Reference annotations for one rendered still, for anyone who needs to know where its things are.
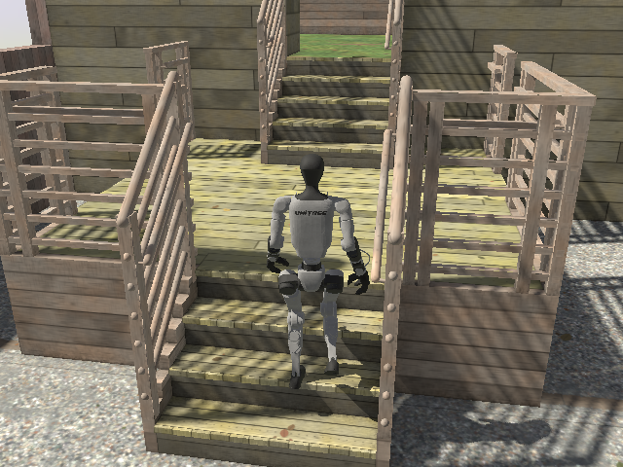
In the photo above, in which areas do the stairs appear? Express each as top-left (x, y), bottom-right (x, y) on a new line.
top-left (268, 60), bottom-right (390, 169)
top-left (155, 276), bottom-right (385, 467)

